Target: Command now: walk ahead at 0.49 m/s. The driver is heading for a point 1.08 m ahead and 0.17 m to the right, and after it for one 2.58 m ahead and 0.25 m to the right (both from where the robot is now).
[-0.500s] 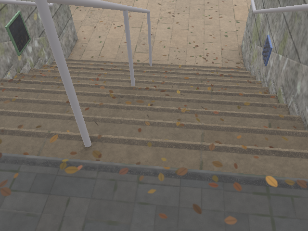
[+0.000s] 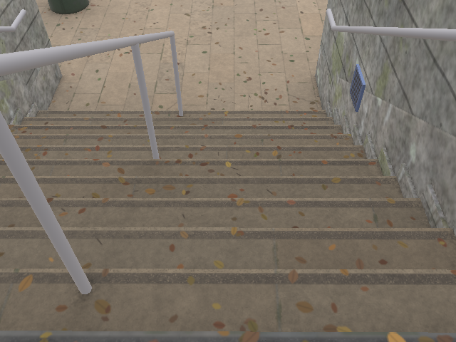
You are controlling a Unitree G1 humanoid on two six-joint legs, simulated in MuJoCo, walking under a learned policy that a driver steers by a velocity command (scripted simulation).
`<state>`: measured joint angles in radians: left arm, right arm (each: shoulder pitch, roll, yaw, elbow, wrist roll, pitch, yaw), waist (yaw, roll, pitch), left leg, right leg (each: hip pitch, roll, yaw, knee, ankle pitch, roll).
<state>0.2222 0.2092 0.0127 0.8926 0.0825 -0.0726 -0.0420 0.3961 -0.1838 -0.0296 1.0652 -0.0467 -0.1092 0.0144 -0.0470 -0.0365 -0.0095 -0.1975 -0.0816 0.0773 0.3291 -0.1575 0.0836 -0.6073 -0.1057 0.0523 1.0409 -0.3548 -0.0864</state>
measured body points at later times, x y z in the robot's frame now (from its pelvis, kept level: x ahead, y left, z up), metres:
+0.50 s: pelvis +0.27 -0.08 +0.01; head +0.28 -0.08 +0.46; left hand +0.21 +0.15 -0.14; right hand +0.38 -0.31 -0.13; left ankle +0.35 +0.09 -0.67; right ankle +0.26 -0.16 -0.74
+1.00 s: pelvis +0.49 -0.02 -0.04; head +0.49 -0.02 +0.41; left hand +0.63 +0.20 -0.17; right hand +0.39 -0.22 -0.19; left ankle +0.43 +0.06 -0.74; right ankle +0.59 -0.17 -0.70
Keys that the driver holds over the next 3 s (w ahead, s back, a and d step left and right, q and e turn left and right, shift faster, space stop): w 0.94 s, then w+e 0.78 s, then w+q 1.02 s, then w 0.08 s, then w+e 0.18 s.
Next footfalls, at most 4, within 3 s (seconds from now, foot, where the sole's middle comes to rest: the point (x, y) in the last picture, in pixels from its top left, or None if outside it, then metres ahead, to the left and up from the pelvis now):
0.24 right None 0.30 -0.16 -0.78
0.76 left None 0.47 0.06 -0.78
1.22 right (273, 297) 0.73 -0.15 -0.94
1.68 left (217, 259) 0.98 0.04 -1.11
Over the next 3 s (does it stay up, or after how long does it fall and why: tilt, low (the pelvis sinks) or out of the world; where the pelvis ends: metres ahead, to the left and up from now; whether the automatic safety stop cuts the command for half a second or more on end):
stays up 1.46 -0.12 -0.64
